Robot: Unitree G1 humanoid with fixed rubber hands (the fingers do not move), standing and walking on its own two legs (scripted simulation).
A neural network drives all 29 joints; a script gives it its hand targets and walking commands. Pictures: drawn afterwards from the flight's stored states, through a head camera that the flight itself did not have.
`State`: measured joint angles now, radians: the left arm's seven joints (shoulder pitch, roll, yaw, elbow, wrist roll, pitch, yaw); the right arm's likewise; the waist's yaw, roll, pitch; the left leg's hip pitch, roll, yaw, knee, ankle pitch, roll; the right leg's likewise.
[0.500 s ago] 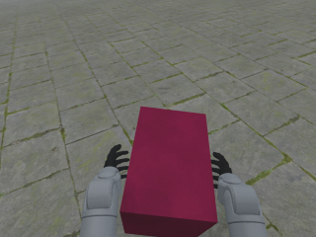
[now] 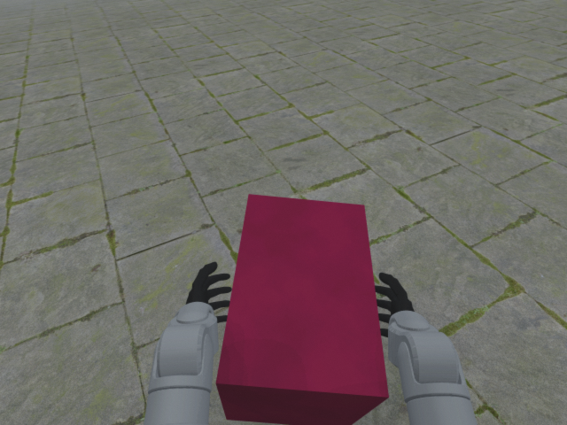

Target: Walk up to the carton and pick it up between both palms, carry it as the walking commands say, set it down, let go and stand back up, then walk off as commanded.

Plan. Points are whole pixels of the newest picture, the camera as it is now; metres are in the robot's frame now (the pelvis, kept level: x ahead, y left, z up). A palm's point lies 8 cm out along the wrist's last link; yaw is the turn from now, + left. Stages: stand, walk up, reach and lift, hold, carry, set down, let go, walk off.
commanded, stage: carry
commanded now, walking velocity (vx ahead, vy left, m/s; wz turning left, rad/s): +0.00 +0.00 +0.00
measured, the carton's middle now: (296, 310) +0.34 +0.01 -0.03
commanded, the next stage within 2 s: hold in 0.26 s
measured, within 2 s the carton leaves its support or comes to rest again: neither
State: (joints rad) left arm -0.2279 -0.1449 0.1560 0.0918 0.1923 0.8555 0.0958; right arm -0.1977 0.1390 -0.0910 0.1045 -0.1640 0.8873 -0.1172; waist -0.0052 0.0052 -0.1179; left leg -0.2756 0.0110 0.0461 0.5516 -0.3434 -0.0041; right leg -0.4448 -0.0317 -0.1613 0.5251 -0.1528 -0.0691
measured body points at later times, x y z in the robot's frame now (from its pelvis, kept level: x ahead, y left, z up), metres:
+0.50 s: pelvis -0.01 +0.00 +0.01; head -0.03 -0.02 +0.46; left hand +0.29 +0.15 +0.03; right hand +0.28 -0.14 +0.02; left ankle -0.03 +0.13 -0.73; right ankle +0.08 -0.08 -0.73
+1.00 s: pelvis -0.01 +0.01 -0.01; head +0.03 -0.01 +0.44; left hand +0.32 +0.16 -0.03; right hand +0.31 -0.13 -0.05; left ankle -0.03 +0.13 -0.73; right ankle +0.08 -0.07 -0.73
